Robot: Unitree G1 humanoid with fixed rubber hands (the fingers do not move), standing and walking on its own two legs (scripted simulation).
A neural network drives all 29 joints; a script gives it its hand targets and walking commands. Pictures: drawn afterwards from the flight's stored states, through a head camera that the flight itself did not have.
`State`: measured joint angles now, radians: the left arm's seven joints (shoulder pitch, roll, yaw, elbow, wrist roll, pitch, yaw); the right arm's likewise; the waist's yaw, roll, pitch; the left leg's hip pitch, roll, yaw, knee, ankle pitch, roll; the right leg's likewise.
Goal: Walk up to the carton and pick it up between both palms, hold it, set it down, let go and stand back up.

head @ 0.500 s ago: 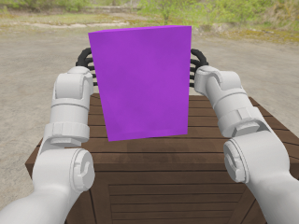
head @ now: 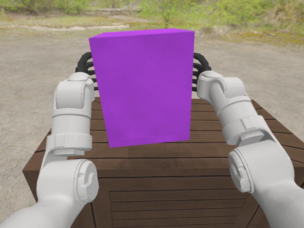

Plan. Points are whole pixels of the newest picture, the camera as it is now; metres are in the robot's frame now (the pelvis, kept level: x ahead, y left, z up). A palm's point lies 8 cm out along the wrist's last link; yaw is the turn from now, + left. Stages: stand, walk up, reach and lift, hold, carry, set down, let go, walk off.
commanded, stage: hold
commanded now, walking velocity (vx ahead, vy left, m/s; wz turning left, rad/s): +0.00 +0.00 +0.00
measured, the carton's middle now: (144, 82) +0.41 +0.01 +0.29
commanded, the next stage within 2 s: set down in 0.52 s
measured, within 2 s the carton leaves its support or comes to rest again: neither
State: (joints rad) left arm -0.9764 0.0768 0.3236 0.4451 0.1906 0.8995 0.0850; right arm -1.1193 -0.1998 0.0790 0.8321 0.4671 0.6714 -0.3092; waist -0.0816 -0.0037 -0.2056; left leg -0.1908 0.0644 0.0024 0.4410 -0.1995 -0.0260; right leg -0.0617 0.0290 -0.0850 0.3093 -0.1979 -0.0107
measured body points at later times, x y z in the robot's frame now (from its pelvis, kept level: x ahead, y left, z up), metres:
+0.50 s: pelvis -0.01 +0.00 +0.00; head -0.11 +0.02 +0.44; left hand +0.38 +0.16 +0.31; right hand +0.37 -0.14 +0.31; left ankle +0.03 +0.13 -0.74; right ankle -0.02 -0.11 -0.74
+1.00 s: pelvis +0.00 +0.00 +0.00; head -0.09 +0.04 +0.44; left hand +0.42 +0.17 +0.31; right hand +0.39 -0.12 +0.30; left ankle +0.03 +0.13 -0.74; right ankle -0.02 -0.11 -0.74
